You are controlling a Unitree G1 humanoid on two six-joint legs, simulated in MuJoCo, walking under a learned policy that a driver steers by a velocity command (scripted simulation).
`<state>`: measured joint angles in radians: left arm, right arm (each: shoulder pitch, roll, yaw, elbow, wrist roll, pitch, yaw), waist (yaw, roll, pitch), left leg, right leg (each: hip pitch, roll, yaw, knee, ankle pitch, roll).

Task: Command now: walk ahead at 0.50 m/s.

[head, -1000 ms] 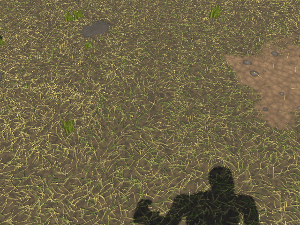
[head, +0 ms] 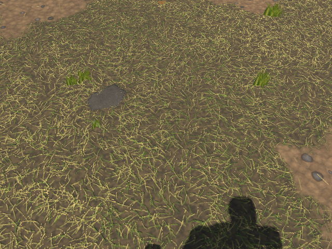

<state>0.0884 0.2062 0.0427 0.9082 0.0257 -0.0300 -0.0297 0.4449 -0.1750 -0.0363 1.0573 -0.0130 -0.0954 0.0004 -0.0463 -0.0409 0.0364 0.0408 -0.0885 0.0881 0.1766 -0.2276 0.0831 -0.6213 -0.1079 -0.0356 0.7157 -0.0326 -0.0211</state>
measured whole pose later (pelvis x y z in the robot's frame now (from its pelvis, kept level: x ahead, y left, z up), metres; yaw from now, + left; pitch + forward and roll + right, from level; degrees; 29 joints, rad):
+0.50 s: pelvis +0.27 -0.05 +0.00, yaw +0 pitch +0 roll -1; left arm 0.43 0.18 0.04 1.05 0.01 -0.09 0.00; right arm 0.13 -0.22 -0.05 0.93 -0.03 -0.03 0.03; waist 0.03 0.04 0.03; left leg -0.63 0.12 0.01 0.85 -0.09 0.02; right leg -0.02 0.09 -0.09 0.20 -0.19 -0.09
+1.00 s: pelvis +0.54 +0.01 +0.00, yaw +0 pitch +0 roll +1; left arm 0.19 0.22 0.06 0.95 0.04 -0.04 -0.03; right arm 0.39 -0.19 -0.05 1.04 -0.01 -0.09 0.00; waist -0.02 -0.04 0.03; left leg -0.08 -0.08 0.10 0.25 -0.18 0.10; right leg -0.60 -0.11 0.00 0.98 -0.16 -0.03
